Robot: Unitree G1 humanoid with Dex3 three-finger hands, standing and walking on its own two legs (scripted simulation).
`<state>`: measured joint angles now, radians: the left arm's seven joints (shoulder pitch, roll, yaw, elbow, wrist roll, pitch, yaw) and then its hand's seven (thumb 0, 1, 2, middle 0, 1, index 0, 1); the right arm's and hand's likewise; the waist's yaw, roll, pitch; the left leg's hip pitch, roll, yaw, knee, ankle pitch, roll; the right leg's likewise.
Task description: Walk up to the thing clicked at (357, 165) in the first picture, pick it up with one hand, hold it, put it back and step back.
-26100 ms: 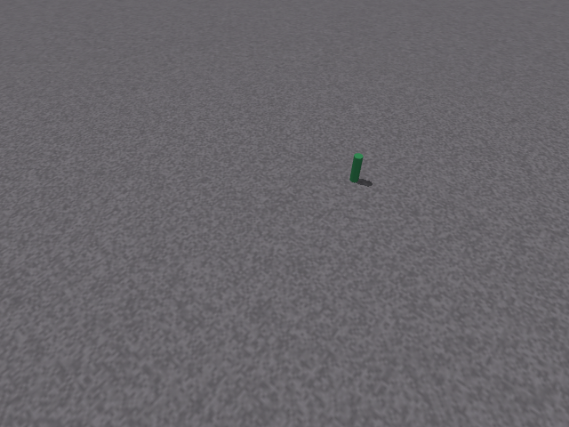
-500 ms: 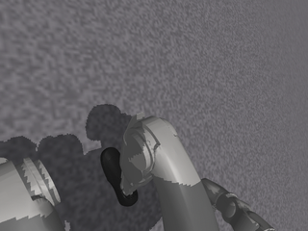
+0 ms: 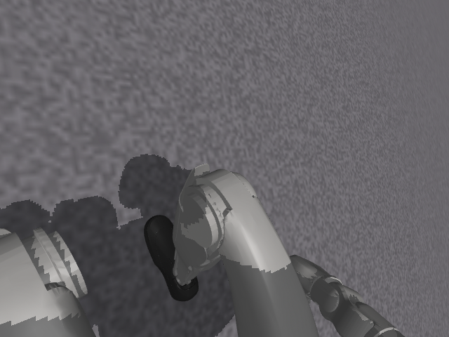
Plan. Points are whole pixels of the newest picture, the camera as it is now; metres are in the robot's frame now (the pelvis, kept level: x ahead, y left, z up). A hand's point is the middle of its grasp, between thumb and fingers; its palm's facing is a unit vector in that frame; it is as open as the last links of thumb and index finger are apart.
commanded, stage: open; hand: left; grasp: from the side
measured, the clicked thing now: out of the picture +0.48 +0.35 -0.22
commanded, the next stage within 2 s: withdraw in 0.34 s
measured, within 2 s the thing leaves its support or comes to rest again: neither
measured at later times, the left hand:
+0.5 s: hand out of the picture +0.49 +0.34 -0.18, palm faces +0.53 -0.84 -0.02, open 15.2 cm
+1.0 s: hand out of the picture +0.46 +0.45 -0.11, palm faces +0.56 -0.82 -0.13, open 17.5 cm
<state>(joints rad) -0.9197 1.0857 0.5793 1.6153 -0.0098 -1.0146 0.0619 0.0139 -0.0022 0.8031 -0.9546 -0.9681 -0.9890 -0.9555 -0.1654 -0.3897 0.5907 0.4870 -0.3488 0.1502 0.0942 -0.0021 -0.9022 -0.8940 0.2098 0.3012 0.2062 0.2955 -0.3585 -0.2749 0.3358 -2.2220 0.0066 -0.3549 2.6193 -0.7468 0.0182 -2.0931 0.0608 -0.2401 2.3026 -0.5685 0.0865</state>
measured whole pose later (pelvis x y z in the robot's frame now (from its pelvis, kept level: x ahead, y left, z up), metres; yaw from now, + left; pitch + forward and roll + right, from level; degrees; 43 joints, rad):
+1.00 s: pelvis +0.00 +0.00 +0.01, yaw +1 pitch +20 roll -19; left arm -0.94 1.23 0.65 1.50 0.02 -0.73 -0.13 -0.01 -0.60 0.05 -0.08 -0.10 -0.09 -0.09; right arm -0.05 -0.39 0.49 0.50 -0.23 0.18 0.06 0.00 -0.90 -0.90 0.21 0.30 0.21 0.30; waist -0.30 -0.19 0.24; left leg -2.25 0.01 -0.29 2.56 -0.72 0.05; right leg -2.11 0.04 -0.21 2.27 -0.57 0.07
